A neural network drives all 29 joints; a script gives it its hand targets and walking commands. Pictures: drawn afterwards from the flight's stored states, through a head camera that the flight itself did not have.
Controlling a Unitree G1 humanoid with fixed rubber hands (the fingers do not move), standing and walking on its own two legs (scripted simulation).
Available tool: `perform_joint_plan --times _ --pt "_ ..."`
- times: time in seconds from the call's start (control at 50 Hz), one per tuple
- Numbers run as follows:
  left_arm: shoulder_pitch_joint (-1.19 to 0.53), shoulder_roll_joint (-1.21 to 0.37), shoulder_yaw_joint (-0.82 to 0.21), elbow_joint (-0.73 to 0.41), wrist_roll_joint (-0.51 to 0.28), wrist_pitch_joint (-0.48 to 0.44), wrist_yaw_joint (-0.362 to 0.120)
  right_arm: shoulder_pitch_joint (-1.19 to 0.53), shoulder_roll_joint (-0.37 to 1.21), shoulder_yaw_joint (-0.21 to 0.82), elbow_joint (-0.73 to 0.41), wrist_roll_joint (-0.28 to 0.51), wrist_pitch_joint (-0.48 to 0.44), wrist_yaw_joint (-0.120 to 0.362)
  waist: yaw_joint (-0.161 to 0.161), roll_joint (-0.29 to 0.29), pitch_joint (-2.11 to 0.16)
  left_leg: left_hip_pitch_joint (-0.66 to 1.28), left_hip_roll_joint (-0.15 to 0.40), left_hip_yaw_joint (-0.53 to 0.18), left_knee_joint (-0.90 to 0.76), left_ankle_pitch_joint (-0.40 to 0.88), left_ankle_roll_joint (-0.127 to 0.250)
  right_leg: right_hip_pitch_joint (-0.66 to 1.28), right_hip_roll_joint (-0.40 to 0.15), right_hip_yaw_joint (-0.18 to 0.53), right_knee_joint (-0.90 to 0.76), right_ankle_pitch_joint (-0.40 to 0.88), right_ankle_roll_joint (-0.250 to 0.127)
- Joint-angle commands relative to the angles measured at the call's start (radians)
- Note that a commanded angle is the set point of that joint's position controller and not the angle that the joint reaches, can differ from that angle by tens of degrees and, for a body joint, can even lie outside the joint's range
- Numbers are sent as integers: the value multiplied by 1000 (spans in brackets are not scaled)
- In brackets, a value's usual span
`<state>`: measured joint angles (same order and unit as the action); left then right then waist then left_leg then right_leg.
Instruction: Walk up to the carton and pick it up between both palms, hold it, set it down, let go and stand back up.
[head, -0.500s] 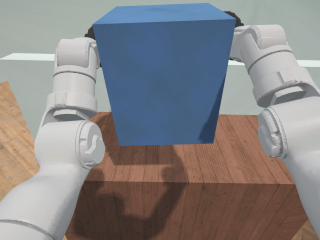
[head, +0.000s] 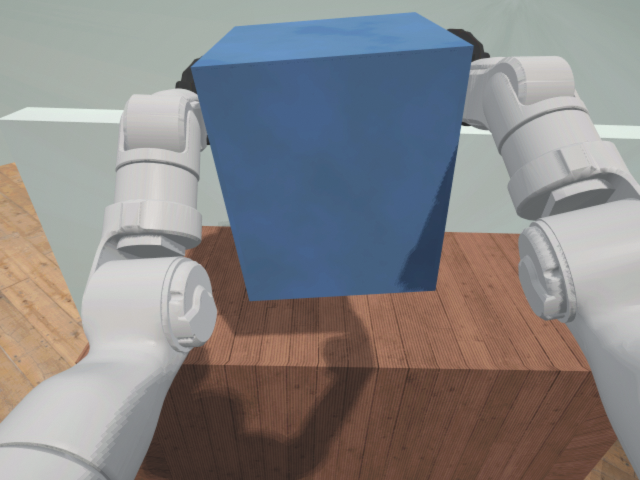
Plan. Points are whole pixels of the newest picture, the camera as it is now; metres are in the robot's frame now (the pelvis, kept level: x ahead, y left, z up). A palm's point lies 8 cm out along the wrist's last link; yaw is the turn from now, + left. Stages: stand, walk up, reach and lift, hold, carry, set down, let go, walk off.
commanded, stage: hold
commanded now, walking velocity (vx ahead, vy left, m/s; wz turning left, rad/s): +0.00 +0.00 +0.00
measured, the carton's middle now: (332, 155) +0.36 +0.00 +0.31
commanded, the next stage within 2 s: set down in 1.08 s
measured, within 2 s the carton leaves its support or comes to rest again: neither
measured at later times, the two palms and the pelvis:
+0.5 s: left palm (195, 103) +0.37 +0.16 +0.36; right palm (477, 87) +0.36 -0.15 +0.39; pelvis +0.00 +0.00 +0.00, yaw +0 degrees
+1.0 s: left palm (196, 116) +0.37 +0.16 +0.35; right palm (474, 91) +0.36 -0.14 +0.39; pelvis +0.00 +0.00 +0.00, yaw +1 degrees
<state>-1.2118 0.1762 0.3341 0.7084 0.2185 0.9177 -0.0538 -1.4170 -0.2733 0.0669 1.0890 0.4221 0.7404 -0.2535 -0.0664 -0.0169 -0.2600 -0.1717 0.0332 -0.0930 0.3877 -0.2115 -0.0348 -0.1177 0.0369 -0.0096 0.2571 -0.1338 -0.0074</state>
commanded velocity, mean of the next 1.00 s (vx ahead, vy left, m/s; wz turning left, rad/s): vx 0.00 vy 0.00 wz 0.00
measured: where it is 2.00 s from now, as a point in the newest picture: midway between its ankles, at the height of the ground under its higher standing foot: outside the picture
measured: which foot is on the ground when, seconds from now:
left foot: down 0.00-1.00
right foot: down 0.00-1.00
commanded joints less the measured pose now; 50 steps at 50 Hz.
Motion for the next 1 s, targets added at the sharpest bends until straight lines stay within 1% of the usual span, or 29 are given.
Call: perform_joint_plan --times 0.0,0.04,0.06,0.08,0.12,0.16,0.18,0.2,0.22,0.26,0.3,0.36,0.4,0.44,0.46,0.5,0.52,0.54,0.56,0.6,0.62,0.66,0.7,0.76,0.82,0.88,0.92,0.96,0.98 --pt "-742 -517 -200 -203 -211 -92 -141 -691 578 1 -341 188 -38 167 -2 90 -249 5 -58 22 -41 266 -46 165 45 49 17 197 6" --pt "-720 -471 -162 -105 -174 -66 -151 -623 547 -20 -248 171 -19 164 -29 110 -160 -5 -70 33 -46 239 -51 169 38 45 -3 193 9" --pt "-731 -448 -91 -58 -145 -67 -155 -649 550 -14 -230 156 -22 170 19 60 -130 -55 -68 24 -73 176 -37 149 35 51 -2 112 18" --pt "-737 -495 -131 -92 -161 -77 -160 -712 547 -23 -253 170 -35 173 18 77 -168 -44 -61 24 -75 157 -30 150 41 49 -11 80 2" --pt "-770 -494 -197 -131 -202 -90 -155 -674 560 -20 -265 171 -39 172 -39 88 -240 -9 -63 38 -54 240 -43 188 47 33 9 185 6" --pt "-757 -508 -166 -111 -217 -101 -150 -724 559 -29 -327 165 -44 161 -24 54 -275 -2 -69 18 -31 256 -22 171 45 47 -1 208 8" --pt "-789 -478 -175 -149 -221 -108 -146 -680 563 -22 -307 174 -42 157 -47 63 -294 6 -72 28 -29 260 -30 199 39 50 -5 223 19" --pt "-763 -458 -133 -77 -182 -101 -143 -681 566 -11 -256 164 -33 161 -10 63 -200 -7 -66 17 -39 235 -29 166 33 47 -13 178 13" --pt "-801 -479 -153 -66 -193 -98 -143 -714 535 -45 -235 144 -34 173 -28 87 -177 -33 -61 18 -53 157 -30 114 37 46 -14 106 -2" --pt "-720 -482 -152 -91 -177 -87 -152 -659 561 -14 -259 172 -33 167 -17 72 -201 4 -58 26 -61 246 -32 171 37 41 2 187 13" --pt "-735 -458 -105 -38 -161 -87 -152 -705 549 -9 -272 161 -39 168 10 34 -183 -17 -59 17 -59 193 -21 165 32 52 -3 138 12" --pt "-764 -455 -104 -64 -168 -104 -140 -753 582 -2 -296 176 -58 174 43 65 -248 -21 -74 41 -49 211 -23 165 39 45 -8 128 18" --pt "-750 -403 -76 -32 -145 -97 -147 -665 555 -11 -235 155 -44 168 22 26 -179 -10 -69 39 -51 229 -28 162 38 43 -3 165 17" --pt "-761 -470 -185 -71 -209 -100 -156 -628 506 -62 -231 157 -33 163 -75 66 -194 1 -65 15 -46 191 -30 143 40 51 -10 166 12" --pt "-768 -443 -136 -62 -209 -104 -156 -675 529 -36 -256 154 -44 161 -26 45 -218 -7 -69 15 -53 179 -28 164 28 53 -8 153 16" --pt "-780 -440 -89 -10 -164 -115 -147 -708 530 -46 -193 149 -38 164 -11 48 -154 -20 -67 29 -61 164 -16 109 33 38 -24 106 18" --pt "-712 -449 -89 39 -152 -96 -163 -686 525 -31 -244 139 -45 157 -15 9 -159 2 -60 16 -48 204 -12 136 24 50 -22 145 17" --pt "-773 -476 -139 -1 -194 -107 -172 -743 540 -51 -280 136 -53 150 -41 43 -194 -33 -62 16 -54 160 -28 146 23 50 -22 115 13" --pt "-752 -454 -96 9 -172 -117 -160 -745 558 -35 -287 157 -56 159 6 26 -229 3 -68 26 -46 208 -18 145 25 49 -7 147 25" --pt "-748 -482 -176 -61 -200 -115 -157 -679 521 -48 -270 157 -47 157 -57 91 -226 16 -62 9 -53 256 -43 146 41 42 0 189 9" --pt "-755 -436 -117 -89 -173 -115 -159 -638 560 -16 -255 155 -39 155 -24 51 -209 27 -66 19 -38 268 -25 172 25 45 -1 222 19" --pt "-796 -440 -118 -68 -162 -113 -150 -722 543 -33 -214 163 -52 168 4 93 -201 -5 -71 25 -65 196 -34 126 33 41 -6 111 18" --pt "-770 -461 -149 -110 -186 -112 -143 -751 558 12 -313 185 -59 173 20 67 -280 13 -67 26 -51 281 -41 186 47 42 10 181 11" --pt "-724 -466 -164 -184 -191 -101 -139 -665 560 34 -349 196 -52 157 -8 70 -289 55 -71 34 -25 361 -48 205 51 44 9 281 23" --pt "-740 -484 -170 -30 -184 -88 -169 -667 496 -65 -223 148 -33 153 -71 80 -120 -15 -68 16 -63 175 -41 131 37 41 -18 116 10" --pt "-757 -473 -169 -164 -195 -112 -142 -702 589 5 -324 190 -44 165 -8 72 -253 -2 -68 23 -50 254 -48 173 40 44 4 185 16" --pt "-678 -478 -152 -199 -171 -96 -137 -635 556 25 -345 211 -42 160 -17 98 -291 55 -71 20 -30 403 -55 232 52 37 21 313 20" --pt "-716 -508 -190 -136 -182 -86 -150 -633 517 -36 -279 175 -36 153 -60 115 -185 11 -66 5 -46 275 -63 174 44 40 -1 198 15" --pt "-710 -480 -140 -101 -133 -78 -157 -644 534 -15 -221 176 -30 160 -14 75 -119 -9 -62 16 -69 202 -45 162 37 40 -15 125 20"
